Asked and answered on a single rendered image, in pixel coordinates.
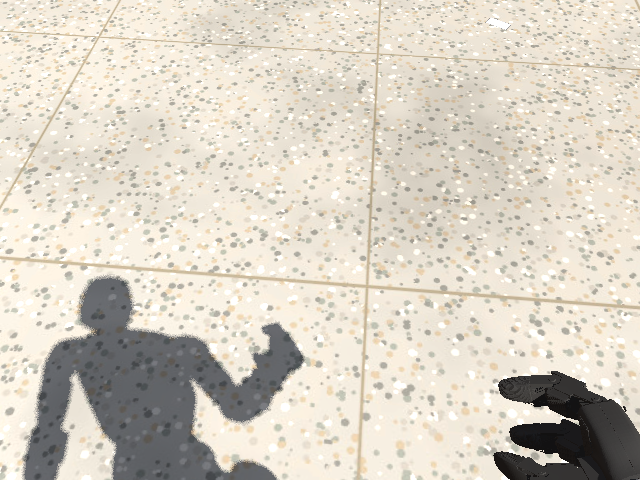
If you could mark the right robot hand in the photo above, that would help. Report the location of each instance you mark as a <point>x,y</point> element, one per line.
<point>606,445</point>

